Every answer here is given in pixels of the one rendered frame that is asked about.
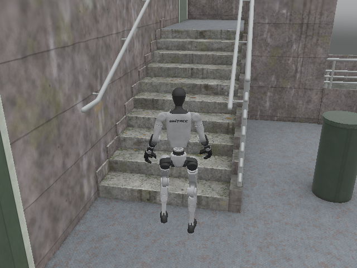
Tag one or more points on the stairs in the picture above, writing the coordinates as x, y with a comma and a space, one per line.
200, 62

